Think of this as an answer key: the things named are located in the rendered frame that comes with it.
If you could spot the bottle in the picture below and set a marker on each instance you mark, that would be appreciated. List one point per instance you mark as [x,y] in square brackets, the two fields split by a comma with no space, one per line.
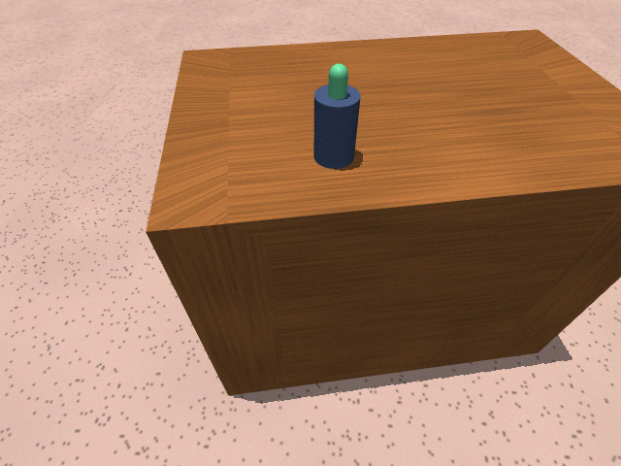
[336,111]

